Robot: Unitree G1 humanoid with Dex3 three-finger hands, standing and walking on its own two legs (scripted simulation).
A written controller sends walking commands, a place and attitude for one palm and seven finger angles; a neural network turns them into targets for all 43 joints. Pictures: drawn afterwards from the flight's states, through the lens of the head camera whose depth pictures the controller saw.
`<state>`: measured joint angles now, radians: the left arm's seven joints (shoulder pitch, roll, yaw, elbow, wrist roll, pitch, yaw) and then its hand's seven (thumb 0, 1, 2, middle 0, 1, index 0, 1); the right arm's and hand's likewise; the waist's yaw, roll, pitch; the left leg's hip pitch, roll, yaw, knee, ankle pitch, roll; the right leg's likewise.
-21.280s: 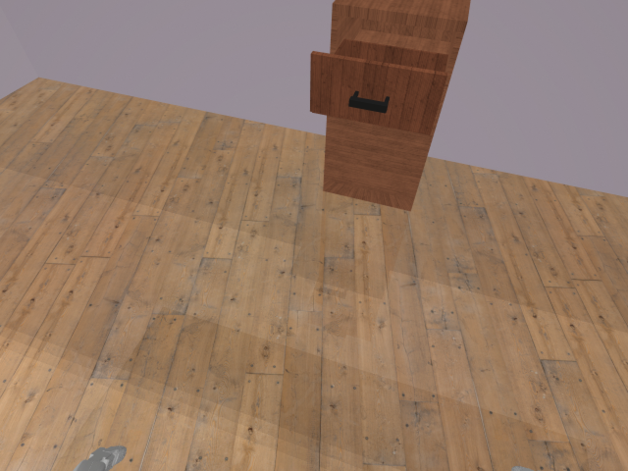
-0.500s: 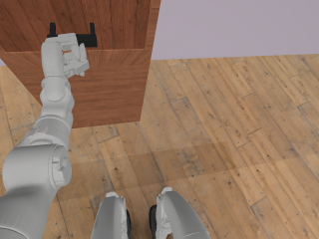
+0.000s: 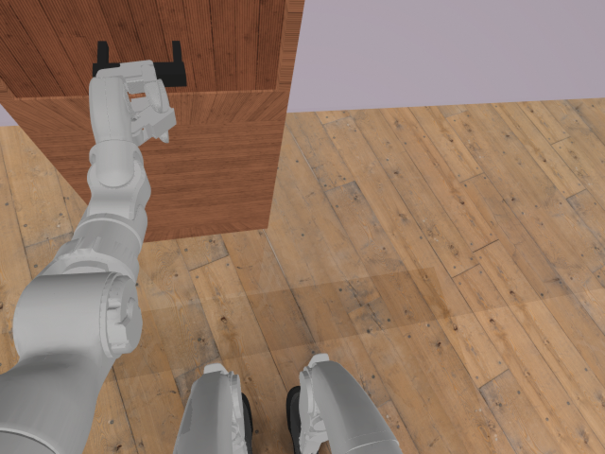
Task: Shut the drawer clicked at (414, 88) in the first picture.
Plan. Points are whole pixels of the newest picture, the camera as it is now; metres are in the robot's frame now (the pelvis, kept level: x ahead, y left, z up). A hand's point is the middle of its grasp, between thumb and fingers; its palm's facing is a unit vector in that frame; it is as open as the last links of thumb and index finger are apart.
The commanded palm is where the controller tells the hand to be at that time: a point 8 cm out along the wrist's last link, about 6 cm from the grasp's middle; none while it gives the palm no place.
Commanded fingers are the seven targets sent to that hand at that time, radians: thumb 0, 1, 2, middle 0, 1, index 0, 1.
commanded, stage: pull the fist back off the drawer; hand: left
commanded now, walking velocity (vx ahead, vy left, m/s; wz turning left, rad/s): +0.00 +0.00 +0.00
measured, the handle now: (141, 62) +0.62 +0.15 +0.05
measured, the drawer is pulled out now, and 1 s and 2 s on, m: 0.00 0.00 0.00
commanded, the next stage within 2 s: draw the hand back to the body in 0.26 s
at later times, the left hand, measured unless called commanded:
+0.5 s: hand (152, 118) +0.51 +0.13 +0.06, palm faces +0.10 -0.99 -0.03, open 3.2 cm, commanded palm +0.46 +0.18 +0.09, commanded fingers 0.00 0.90 0.90 -1.40 -1.60 -1.40 -1.60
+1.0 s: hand (46, 201) +0.35 +0.18 +0.17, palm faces +0.10 -0.98 -0.20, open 3.2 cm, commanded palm +0.32 +0.23 +0.19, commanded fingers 0.00 0.90 0.90 -1.40 -1.60 -1.40 -1.60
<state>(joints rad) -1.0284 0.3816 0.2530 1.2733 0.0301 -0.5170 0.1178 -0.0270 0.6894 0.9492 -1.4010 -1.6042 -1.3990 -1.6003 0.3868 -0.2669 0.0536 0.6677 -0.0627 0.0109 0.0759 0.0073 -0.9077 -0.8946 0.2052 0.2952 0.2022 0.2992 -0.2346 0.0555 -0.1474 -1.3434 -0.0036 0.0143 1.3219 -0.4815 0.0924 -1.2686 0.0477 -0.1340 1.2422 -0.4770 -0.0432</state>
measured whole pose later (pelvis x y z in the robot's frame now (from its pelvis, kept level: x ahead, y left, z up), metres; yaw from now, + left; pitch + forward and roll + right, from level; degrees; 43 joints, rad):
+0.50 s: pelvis +0.06 -0.01 +0.04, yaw -1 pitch +26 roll -3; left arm -0.56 0.25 0.23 0.78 -0.09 -0.48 0.04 0.01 0.89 0.90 -1.40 -1.60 -1.40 -1.60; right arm 0.31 -0.25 0.01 0.58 0.00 0.12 0.07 0.01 -0.91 -0.89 0.20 0.29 0.20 0.30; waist -0.12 0.04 -0.16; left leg -1.09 0.01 0.05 1.18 -0.54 0.07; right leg -1.05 0.08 -0.07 1.12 -0.53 -0.06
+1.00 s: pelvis +0.07 -0.01 +0.10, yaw +2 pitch +8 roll -2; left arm 0.09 0.29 0.04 0.08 -0.10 -0.14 0.03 0.01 0.90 0.90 -1.40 -1.60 -1.40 -1.60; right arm 0.20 -0.24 0.04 0.48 0.06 0.07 -0.05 0.01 -0.91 -0.90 0.20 0.29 0.20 0.30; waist -0.01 0.04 -0.10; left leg -0.51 -0.04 0.04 0.78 -0.40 0.08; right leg -0.46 0.05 -0.06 0.73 -0.40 -0.04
